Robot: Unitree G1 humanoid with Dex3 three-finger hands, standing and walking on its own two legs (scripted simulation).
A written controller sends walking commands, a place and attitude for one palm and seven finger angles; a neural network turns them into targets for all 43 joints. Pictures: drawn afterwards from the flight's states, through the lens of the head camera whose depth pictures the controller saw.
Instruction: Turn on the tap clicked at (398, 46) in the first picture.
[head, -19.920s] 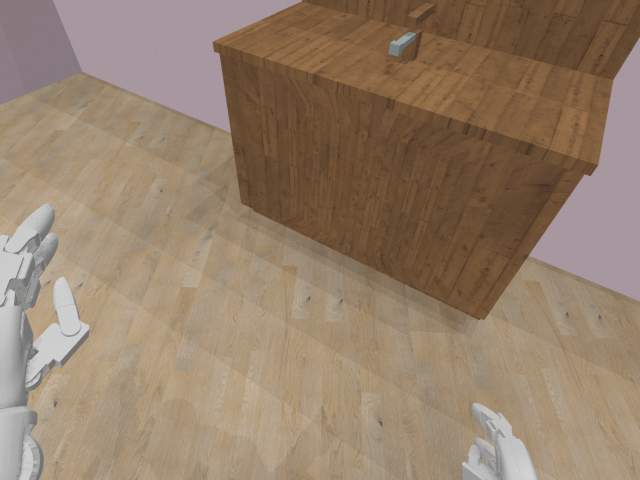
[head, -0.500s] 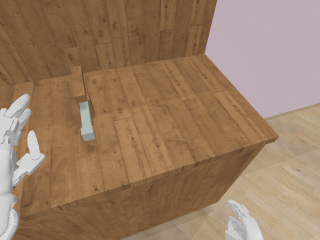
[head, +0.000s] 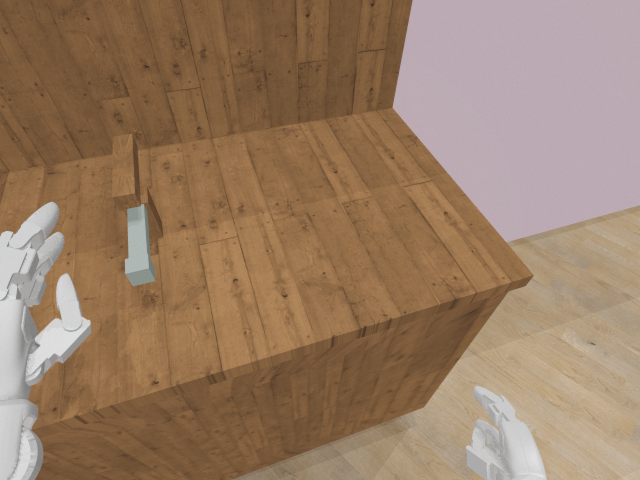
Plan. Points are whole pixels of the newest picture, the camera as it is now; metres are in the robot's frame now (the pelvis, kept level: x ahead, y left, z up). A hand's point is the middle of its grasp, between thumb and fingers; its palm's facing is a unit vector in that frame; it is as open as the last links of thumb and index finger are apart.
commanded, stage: come to a stop and stand still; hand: left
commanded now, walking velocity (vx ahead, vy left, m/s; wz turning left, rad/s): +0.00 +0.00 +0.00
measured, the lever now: (140, 270) +0.34 +0.27 +0.06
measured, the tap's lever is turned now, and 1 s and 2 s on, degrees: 0 0 0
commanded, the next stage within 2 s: look again from close up in 0.32 s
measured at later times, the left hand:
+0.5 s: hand (75, 330) +0.21 +0.25 +0.15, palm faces +0.36 -0.86 -0.35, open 7.4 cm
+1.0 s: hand (61, 313) +0.22 +0.27 +0.15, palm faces +0.36 -0.86 -0.36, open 7.4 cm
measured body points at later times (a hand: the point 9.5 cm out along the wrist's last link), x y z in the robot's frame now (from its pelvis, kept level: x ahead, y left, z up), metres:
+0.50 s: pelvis -0.01 +0.00 +0.00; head +0.00 +0.02 +0.45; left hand +0.18 +0.29 +0.17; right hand +0.16 -0.23 -0.08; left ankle +0.00 +0.08 -0.74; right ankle +0.01 -0.08 -0.74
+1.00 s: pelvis +0.00 +0.02 +0.00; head +0.02 +0.03 +0.45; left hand +0.20 +0.31 +0.17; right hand +0.18 -0.20 -0.08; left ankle +0.00 +0.09 -0.74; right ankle +0.01 -0.08 -0.74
